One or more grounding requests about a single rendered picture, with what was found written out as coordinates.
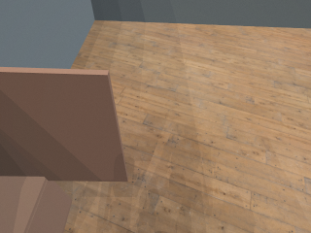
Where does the cupboard door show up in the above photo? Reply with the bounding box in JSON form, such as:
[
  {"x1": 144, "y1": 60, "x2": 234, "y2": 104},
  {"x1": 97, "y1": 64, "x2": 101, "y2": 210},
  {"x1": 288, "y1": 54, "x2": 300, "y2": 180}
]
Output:
[{"x1": 0, "y1": 67, "x2": 128, "y2": 182}]

